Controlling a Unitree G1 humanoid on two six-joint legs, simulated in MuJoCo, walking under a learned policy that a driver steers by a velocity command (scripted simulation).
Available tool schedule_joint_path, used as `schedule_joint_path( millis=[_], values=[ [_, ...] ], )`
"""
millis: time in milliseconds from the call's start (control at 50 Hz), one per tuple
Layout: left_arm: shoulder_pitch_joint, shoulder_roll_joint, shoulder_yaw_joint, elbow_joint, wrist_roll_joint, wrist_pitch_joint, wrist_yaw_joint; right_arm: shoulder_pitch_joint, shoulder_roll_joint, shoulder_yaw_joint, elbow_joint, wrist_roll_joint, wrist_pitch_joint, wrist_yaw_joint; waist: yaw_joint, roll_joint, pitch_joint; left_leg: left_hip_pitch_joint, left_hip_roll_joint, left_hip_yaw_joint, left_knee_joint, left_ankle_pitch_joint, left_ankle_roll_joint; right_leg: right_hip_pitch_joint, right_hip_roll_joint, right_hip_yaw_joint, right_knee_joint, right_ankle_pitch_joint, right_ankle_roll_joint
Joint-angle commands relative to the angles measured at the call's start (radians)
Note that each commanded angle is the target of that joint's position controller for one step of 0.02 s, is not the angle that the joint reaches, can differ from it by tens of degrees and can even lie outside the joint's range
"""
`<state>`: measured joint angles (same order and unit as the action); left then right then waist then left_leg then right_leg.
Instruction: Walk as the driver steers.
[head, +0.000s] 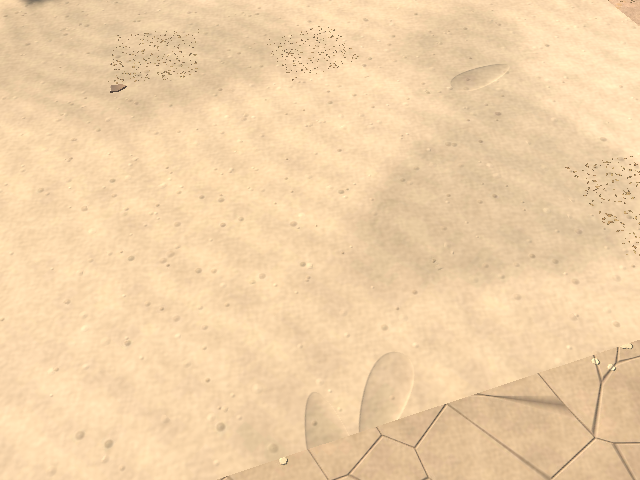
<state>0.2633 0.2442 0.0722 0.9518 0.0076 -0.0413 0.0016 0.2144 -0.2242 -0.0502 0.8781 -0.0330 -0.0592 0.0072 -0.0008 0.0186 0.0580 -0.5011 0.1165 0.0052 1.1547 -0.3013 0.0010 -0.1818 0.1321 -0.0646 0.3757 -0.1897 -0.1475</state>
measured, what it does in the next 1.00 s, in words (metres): walks ahead: left foot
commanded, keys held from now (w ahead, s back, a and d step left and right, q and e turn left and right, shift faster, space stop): w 0.72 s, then w+q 0.24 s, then q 0.04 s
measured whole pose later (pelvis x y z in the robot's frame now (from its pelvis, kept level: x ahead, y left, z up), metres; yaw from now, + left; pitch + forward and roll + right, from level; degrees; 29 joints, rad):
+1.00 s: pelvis +0.56 -0.02 -0.05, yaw +5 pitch +1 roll +4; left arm -0.06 0.26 0.04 0.83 0.03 -0.08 -0.04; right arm 0.51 -0.24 -0.05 0.98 -0.03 -0.08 -0.03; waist -0.14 -0.05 0.05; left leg 0.07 -0.08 -0.06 0.55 -0.62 0.02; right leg -0.43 -0.10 0.05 0.36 0.25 -0.01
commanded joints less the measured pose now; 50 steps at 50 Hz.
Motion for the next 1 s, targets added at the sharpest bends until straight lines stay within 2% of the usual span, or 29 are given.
schedule_joint_path(
  millis=[20, 120, 240, 280, 300, 320, 340, 360, 380, 400, 420, 440, 460, 480, 500, 520, 580, 640, 680, 700, 720, 760, 800, 860, 880, 920, 960, 980, 1000],
  values=[
    [0.070, 0.109, 0.014, -0.021, -0.008, -0.039, 0.003, 0.079, -0.065, -0.015, -0.022, -0.008, 0.029, 0.011, -0.023, -0.025, -0.028, -0.079, 0.022, 0.010, -0.079, 0.079, -0.019, 0.067, -0.276, 0.224, -0.198, 0.427, -0.106],
    [0.161, 0.105, 0.005, -0.002, -0.004, -0.039, 0.000, -0.106, -0.077, -0.014, -0.084, 0.005, 0.033, 0.019, 0.037, -0.066, 0.013, -0.192, 0.012, 0.034, -0.287, 0.253, -0.016, 0.158, -0.257, 0.190, -0.218, 0.470, -0.039],
    [0.231, 0.108, -0.010, 0.028, 0.006, -0.038, 0.012, -0.275, -0.067, 0.002, -0.150, 0.010, 0.021, 0.029, 0.081, -0.082, 0.048, -0.167, -0.057, 0.074, -0.537, 0.317, 0.029, 0.275, -0.284, 0.173, -0.210, 0.554, -0.030],
    [0.217, 0.122, -0.009, 0.037, 0.014, -0.038, 0.016, -0.260, -0.078, 0.003, -0.155, 0.014, 0.014, 0.029, 0.057, -0.096, 0.046, -0.073, -0.089, 0.081, -0.586, 0.274, 0.060, 0.278, -0.298, 0.154, -0.186, 0.658, -0.025],
    [0.193, 0.133, -0.009, 0.035, 0.016, -0.040, 0.018, -0.215, -0.093, -0.003, -0.145, 0.015, 0.010, 0.025, 0.027, -0.101, 0.028, -0.008, -0.110, 0.081, -0.598, 0.226, 0.080, 0.288, -0.306, 0.145, -0.140, 0.779, -0.018],
    [0.176, 0.146, -0.006, 0.037, 0.020, -0.041, 0.022, -0.132, -0.112, -0.011, -0.120, 0.015, 0.007, 0.016, -0.011, -0.109, -0.011, 0.075, -0.138, 0.082, -0.605, 0.169, 0.100, 0.308, -0.310, 0.141, -0.057, 0.913, -0.010],
    [0.160, 0.154, -0.005, 0.037, 0.025, -0.039, 0.023, 0.001, -0.134, -0.022, -0.077, 0.014, 0.001, 0.006, -0.067, -0.100, -0.080, 0.193, -0.165, 0.081, -0.631, 0.134, 0.121, 0.320, -0.300, 0.132, 0.096, 0.977, 0.000],
    [0.140, 0.150, -0.008, 0.031, 0.017, -0.037, 0.023, 0.177, -0.156, -0.032, -0.028, 0.004, -0.010, -0.006, -0.152, -0.056, -0.176, 0.420, -0.114, 0.029, -0.697, 0.186, 0.155, 0.222, -0.271, 0.104, 0.321, 0.845, 0.013],
    [0.191, 0.087, -0.024, 0.000, -0.009, -0.039, 0.016, 0.315, -0.247, -0.053, -0.008, -0.022, -0.013, -0.019, -0.158, 0.089, -0.316, 0.694, 0.138, -0.288, -0.721, 0.072, 0.227, -0.024, -0.176, 0.051, 0.662, 0.436, 0.038],
    [0.308, 0.048, -0.026, 0.022, -0.018, -0.037, 0.005, 0.285, -0.274, -0.060, -0.005, -0.012, -0.005, -0.005, -0.082, 0.238, -0.376, 0.841, 0.304, -0.711, -0.824, 0.084, 0.352, -0.325, 0.006, 0.087, 0.931, -0.361, 0.056],
    [0.216, 0.130, -0.007, 0.019, 0.007, -0.034, 0.008, 0.185, -0.206, -0.047, -0.013, 0.022, 0.003, 0.005, -0.062, 0.074, -0.231, 0.708, 0.246, -0.628, -0.858, -0.009, 0.317, -0.408, -0.074, 0.175, 0.978, -0.275, 0.035],
    [0.141, 0.129, -0.006, -0.007, 0.004, -0.040, 0.002, 0.091, -0.152, -0.032, -0.032, 0.026, 0.002, 0.010, -0.040, 0.029, -0.107, 0.548, 0.221, -0.478, -0.900, 0.021, 0.296, -0.409, -0.115, 0.163, 0.936, -0.181, 0.036],
    [0.106, 0.109, -0.009, -0.015, 0.003, -0.039, -0.002, 0.051, -0.116, -0.020, -0.032, 0.018, -0.005, 0.014, -0.020, 0.000, -0.050, 0.448, 0.179, -0.383, -0.935, 0.097, 0.269, -0.383, -0.151, 0.151, 0.885, -0.134, 0.039],
    [0.104, 0.098, -0.010, -0.016, 0.014, -0.027, -0.004, 0.045, -0.098, -0.012, -0.022, 0.021, -0.013, 0.011, 0.003, 0.011, -0.019, 0.376, 0.142, -0.303, -0.959, 0.188, 0.243, -0.342, -0.176, 0.151, 0.824, -0.111, 0.050],
    [0.122, 0.077, -0.016, -0.011, 0.022, -0.012, -0.010, 0.051, -0.083, -0.005, -0.008, 0.021, -0.020, 0.010, 0.024, 0.035, -0.020, 0.335, 0.113, -0.249, -0.984, 0.216, 0.224, -0.299, -0.192, 0.145, 0.777, -0.100, 0.064],
    [0.122, 0.065, -0.017, -0.010, 0.024, -0.001, -0.014, 0.078, -0.090, -0.005, 0.006, 0.024, -0.030, 0.009, 0.028, 0.044, -0.022, 0.327, 0.105, -0.227, -0.999, 0.247, 0.222, -0.289, -0.198, 0.133, 0.745, -0.093, 0.075],
    [0.031, 0.059, -0.018, -0.043, 0.025, 0.018, -0.021, 0.132, -0.135, -0.014, 0.032, 0.030, -0.048, 0.010, 0.028, 0.038, 0.011, 0.322, 0.084, -0.160, -1.055, 0.280, 0.230, -0.361, -0.228, 0.096, 0.631, -0.008, 0.106],
    [-0.107, 0.059, -0.019, -0.091, 0.024, 0.015, -0.034, 0.174, -0.136, -0.011, 0.047, 0.033, -0.041, 0.007, -0.003, 0.029, 0.037, 0.364, 0.056, -0.114, -1.079, 0.328, 0.217, -0.433, -0.243, 0.065, 0.460, 0.116, 0.132],
    [-0.155, 0.043, -0.027, -0.105, 0.020, 0.014, -0.039, 0.204, -0.137, -0.011, 0.059, 0.036, -0.036, 0.005, -0.020, 0.045, 0.023, 0.384, 0.035, -0.069, -1.067, 0.399, 0.202, -0.405, -0.231, 0.041, 0.372, 0.196, 0.137],
    [-0.154, 0.048, -0.025, -0.101, 0.023, 0.014, -0.041, 0.232, -0.140, -0.012, 0.071, 0.029, -0.038, 0.003, -0.022, 0.059, 0.007, 0.429, 0.057, -0.073, -1.046, 0.466, 0.204, -0.417, -0.239, 0.051, 0.399, 0.251, 0.127],
    [-0.164, 0.057, -0.023, -0.100, 0.019, 0.011, -0.041, 0.235, -0.137, -0.011, 0.069, 0.029, -0.041, 0.000, -0.023, 0.048, -0.005, 0.459, 0.054, -0.059, -1.027, 0.474, 0.204, -0.431, -0.239, 0.043, 0.403, 0.295, 0.124],
    [-0.235, 0.070, -0.016, -0.122, 0.029, 0.003, -0.039, 0.293, -0.111, -0.006, 0.094, 0.026, -0.042, -0.007, -0.044, 0.044, 0.016, 0.561, 0.081, -0.109, -0.987, 0.471, 0.218, -0.524, -0.264, 0.090, 0.379, 0.335, 0.122],
    [-0.305, 0.090, -0.008, -0.144, 0.028, -0.009, -0.037, 0.307, -0.132, -0.013, 0.092, 0.018, -0.039, -0.019, -0.065, 0.028, 0.034, 0.661, 0.080, -0.146, -0.938, 0.454, 0.229, -0.615, -0.258, 0.105, 0.312, 0.324, 0.132],
    [-0.402, 0.085, -0.011, -0.185, 0.023, -0.024, -0.041, 0.337, -0.148, -0.024, 0.094, 0.005, -0.035, -0.033, -0.103, 0.037, 0.063, 0.698, 0.099, -0.198, -0.864, 0.448, 0.233, -0.630, -0.250, 0.117, 0.214, 0.298, 0.142],
    [-0.431, 0.081, -0.016, -0.202, 0.025, -0.029, -0.045, 0.322, -0.153, -0.029, 0.085, 0.000, -0.037, -0.042, -0.107, 0.033, 0.084, 0.679, 0.090, -0.209, -0.837, 0.383, 0.215, -0.609, -0.264, 0.148, 0.131, 0.345, 0.148],
    [-0.406, 0.066, -0.021, -0.188, 0.009, -0.031, -0.054, 0.293, -0.141, -0.028, 0.070, -0.005, -0.034, -0.044, -0.114, 0.010, 0.080, 0.544, 0.041, -0.194, -0.771, 0.295, 0.182, -0.409, -0.237, 0.111, 0.015, 0.438, 0.151],
    [-0.332, 0.083, -0.015, -0.161, 0.010, -0.035, -0.049, 0.303, -0.147, -0.031, 0.067, -0.004, -0.029, -0.041, -0.106, 0.006, 0.049, 0.498, 0.024, -0.216, -0.664, 0.330, 0.169, -0.255, -0.232, 0.117, -0.021, 0.447, 0.136],
    [-0.253, 0.109, -0.004, -0.133, 0.019, -0.044, -0.039, 0.300, -0.154, -0.034, 0.067, -0.004, -0.025, -0.038, -0.076, -0.019, 0.026, 0.488, 0.000, -0.216, -0.536, 0.391, 0.160, -0.176, -0.221, 0.109, -0.041, 0.432, 0.126],
    [-0.098, 0.126, 0.004, -0.082, 0.038, -0.059, -0.026, 0.279, -0.173, -0.040, 0.063, 0.009, -0.021, -0.034, 0.001, -0.066, -0.050, 0.434, -0.062, -0.175, -0.318, 0.419, 0.138, 0.011, -0.192, 0.056, -0.084, 0.503, 0.123]
  ],
)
